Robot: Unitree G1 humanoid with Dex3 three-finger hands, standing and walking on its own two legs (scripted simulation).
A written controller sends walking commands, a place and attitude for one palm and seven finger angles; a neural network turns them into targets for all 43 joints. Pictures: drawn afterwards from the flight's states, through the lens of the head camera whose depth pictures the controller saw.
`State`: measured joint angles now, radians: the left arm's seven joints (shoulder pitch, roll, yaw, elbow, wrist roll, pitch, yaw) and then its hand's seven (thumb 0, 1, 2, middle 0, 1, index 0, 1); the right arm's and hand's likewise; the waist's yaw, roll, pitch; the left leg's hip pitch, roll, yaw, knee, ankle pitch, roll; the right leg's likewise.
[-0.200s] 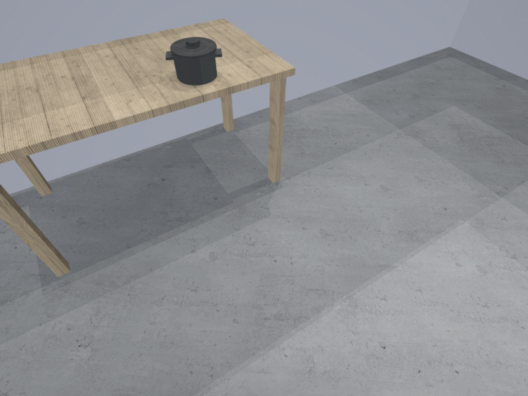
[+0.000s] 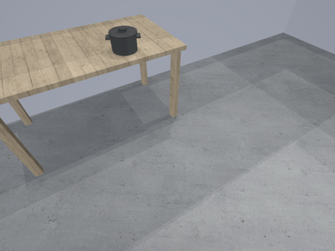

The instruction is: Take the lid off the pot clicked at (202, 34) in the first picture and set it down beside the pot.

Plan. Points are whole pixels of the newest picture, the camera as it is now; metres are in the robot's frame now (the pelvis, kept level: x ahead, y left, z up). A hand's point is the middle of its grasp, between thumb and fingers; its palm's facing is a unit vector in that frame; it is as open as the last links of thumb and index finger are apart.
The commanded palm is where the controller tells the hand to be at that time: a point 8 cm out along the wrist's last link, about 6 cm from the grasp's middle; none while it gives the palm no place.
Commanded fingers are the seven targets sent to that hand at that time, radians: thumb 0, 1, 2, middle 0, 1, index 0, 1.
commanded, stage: look at it before walking up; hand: left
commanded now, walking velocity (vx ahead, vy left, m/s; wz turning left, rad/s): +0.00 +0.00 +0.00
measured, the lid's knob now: (122, 28) +1.23 +0.34 +0.00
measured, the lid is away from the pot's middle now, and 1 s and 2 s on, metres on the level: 0.00 0.00 0.00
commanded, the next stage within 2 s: walk to a spot facing it in 0.44 s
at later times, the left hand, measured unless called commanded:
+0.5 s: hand out of the picture +0.04 +0.23 -0.16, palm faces -0.01 -0.96 -0.29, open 7.4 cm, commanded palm none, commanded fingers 0.00 0.90 0.90 -0.20 -0.30 -0.20 -0.30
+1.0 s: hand out of the picture +0.09 +0.16 -0.18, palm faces -0.07 -0.97 -0.21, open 7.4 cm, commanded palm none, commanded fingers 0.00 0.90 0.90 -0.20 -0.30 -0.20 -0.30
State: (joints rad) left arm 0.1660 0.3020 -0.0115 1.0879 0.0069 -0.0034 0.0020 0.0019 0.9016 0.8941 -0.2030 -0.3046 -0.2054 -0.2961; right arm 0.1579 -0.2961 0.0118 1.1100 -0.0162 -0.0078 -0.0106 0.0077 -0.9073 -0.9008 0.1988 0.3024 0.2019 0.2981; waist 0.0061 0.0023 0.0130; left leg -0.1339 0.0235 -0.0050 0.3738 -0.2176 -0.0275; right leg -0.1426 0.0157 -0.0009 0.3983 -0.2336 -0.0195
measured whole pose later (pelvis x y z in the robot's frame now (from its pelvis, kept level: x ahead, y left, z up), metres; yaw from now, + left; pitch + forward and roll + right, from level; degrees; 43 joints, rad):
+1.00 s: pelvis +0.07 -0.03 -0.02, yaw -9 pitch -1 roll +0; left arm 0.36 0.16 0.04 1.03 0.02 -0.05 -0.02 0.00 0.90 0.89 -0.20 -0.30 -0.20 -0.30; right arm 0.36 -0.20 -0.04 1.13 -0.02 -0.01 0.00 0.01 -0.91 -0.90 0.20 0.30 0.20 0.30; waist 0.03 0.03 0.02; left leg -0.33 0.09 0.07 1.05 -0.45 0.00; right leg -0.27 0.03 -0.09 0.64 -0.37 -0.08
